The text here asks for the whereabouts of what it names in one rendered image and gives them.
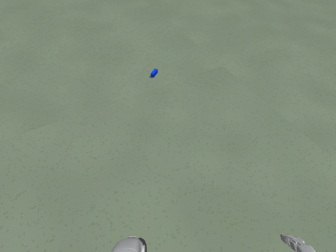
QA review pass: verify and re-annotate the small box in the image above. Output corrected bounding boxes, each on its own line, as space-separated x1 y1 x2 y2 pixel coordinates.
151 69 158 77

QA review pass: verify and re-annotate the right robot hand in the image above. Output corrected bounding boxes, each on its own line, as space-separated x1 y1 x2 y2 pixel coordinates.
280 233 316 252

